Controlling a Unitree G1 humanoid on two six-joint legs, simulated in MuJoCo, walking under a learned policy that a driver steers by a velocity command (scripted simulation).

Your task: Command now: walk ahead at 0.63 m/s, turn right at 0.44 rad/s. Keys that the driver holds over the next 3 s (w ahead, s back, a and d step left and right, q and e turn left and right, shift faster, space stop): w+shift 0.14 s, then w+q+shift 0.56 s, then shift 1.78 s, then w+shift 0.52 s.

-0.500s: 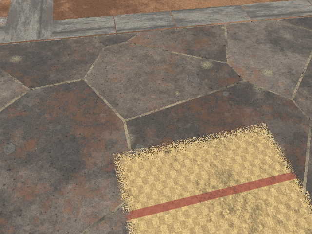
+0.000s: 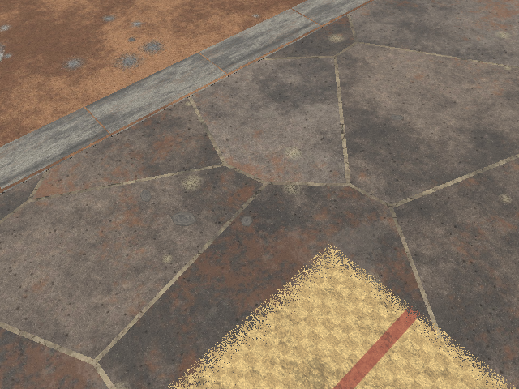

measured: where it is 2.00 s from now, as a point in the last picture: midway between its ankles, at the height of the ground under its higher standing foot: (199, 275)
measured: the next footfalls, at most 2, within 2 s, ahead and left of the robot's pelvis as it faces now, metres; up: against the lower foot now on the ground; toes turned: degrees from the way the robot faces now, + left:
right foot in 0.14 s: +0.09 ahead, -0.12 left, +0.00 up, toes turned -4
left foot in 0.56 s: +0.49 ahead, +0.13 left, +0.00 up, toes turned +16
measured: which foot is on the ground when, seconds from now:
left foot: down 0.00-0.14, up 0.16-0.54, down 0.56-0.98, up 1.00-1.00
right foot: up 0.00-0.12, down 0.14-0.58, up 0.60-0.96, down 0.98-1.00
